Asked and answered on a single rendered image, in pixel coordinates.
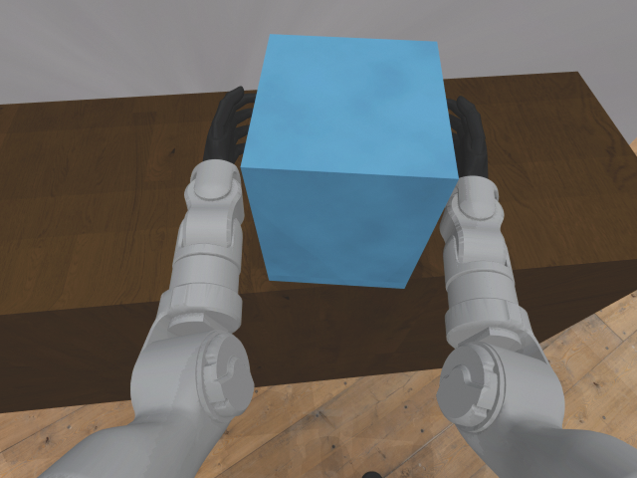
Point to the pedestal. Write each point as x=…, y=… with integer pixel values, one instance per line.
x=92, y=197

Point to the robot left hand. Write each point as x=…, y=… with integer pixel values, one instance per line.
x=223, y=133

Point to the robot right hand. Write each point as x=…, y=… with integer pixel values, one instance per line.
x=469, y=141

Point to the right robot forearm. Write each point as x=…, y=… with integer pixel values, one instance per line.
x=479, y=280

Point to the left robot forearm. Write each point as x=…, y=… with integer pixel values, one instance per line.
x=203, y=291

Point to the robot left upper arm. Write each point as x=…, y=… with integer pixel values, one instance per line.
x=185, y=391

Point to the carton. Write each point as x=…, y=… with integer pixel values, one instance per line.
x=349, y=160

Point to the robot right upper arm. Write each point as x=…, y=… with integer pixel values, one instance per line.
x=510, y=407

